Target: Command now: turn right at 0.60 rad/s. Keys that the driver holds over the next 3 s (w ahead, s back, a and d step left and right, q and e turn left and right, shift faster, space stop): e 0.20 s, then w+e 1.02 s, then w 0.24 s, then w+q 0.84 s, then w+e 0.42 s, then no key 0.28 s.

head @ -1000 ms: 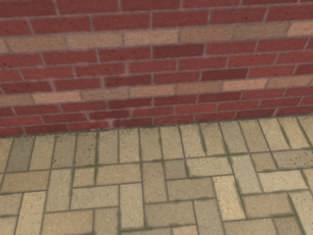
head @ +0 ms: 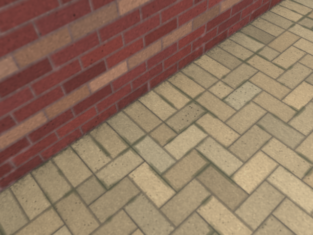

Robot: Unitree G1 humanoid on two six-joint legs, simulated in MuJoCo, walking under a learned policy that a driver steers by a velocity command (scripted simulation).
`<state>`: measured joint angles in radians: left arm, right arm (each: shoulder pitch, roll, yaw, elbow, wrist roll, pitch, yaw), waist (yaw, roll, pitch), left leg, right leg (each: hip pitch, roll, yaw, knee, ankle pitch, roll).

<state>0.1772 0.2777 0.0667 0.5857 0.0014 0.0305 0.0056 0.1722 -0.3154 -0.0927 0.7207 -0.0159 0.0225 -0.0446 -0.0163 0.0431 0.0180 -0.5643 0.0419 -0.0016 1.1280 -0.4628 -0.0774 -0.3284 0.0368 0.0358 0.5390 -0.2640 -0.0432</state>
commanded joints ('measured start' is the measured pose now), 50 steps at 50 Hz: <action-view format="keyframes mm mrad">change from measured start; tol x32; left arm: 1 -61 158 42 -71 -5 -13 18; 50 62 146 34 16 -13 -100 -8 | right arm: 1 -22 -88 -26 -80 -9 -16 -8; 50 40 -83 14 -94 -6 -130 45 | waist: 1 -13 -163 -122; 36 -72 60 91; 42 157 -236 -416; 50 -5 -86 -35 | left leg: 1 -112 -13 -55 66 126 -15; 15 382 -75 -49 -684 196 74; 18 585 367 -716 -916 -316 344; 26 461 203 -152 -969 148 229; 36 550 259 75 -939 384 208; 39 512 215 201 -540 974 153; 40 285 181 211 -250 827 106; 41 -163 -6 148 144 -55 32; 50 -101 69 -47 -101 262 25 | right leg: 1 144 -227 260 -158 479 -180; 16 -254 -30 378 78 -422 -67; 24 -534 -59 79 676 68 80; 39 104 42 -168 22 66 -73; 42 766 -371 835 -255 -281 -352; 50 134 -183 282 -319 336 -249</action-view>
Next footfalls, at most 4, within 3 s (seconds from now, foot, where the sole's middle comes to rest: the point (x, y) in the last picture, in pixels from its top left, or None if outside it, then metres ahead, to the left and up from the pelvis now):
0.32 left None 0.09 0.13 -0.77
0.80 right None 0.23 -0.24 -0.77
1.26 left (235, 198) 0.60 -0.27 -0.77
1.76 right None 0.59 -0.63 -0.77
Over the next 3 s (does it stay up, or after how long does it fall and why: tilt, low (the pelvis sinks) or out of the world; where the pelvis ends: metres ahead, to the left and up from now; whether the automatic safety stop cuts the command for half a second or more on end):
stays up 1.13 -0.78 0.00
